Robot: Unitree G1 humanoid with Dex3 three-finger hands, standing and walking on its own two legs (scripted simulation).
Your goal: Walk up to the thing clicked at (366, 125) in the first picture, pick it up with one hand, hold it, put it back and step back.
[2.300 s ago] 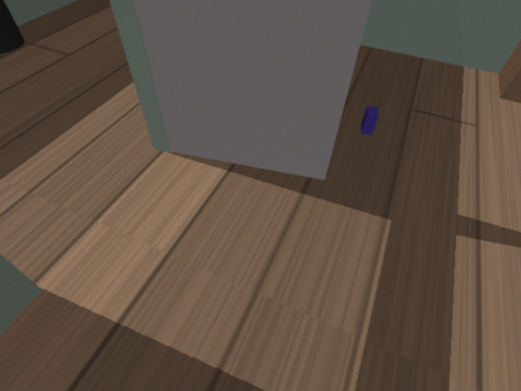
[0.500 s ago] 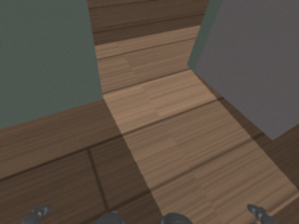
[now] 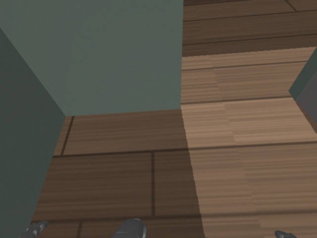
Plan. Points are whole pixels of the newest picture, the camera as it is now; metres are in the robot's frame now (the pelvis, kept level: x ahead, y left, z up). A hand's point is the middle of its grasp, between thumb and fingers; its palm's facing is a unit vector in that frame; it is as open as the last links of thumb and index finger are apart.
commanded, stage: walk up
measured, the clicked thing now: out of the picture +0.23 -1.76 -0.70
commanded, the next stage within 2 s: stand in 1.64 s
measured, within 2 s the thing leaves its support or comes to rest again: neither
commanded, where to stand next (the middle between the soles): +0.09 +0.02 m, yaw +25 degrees
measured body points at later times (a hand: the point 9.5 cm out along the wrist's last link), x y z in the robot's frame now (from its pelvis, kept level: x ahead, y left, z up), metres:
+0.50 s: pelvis +0.01 +0.03 -0.01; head +0.05 +0.07 +0.44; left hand +0.00 +0.36 -0.13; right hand +0.17 -0.26 -0.10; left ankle -0.01 +0.15 -0.73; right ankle +0.09 -0.10 -0.70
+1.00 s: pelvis +0.01 +0.03 -0.01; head +0.01 +0.04 +0.44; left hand -0.08 +0.35 -0.13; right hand +0.20 -0.24 -0.12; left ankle -0.03 +0.14 -0.73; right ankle +0.08 -0.09 -0.72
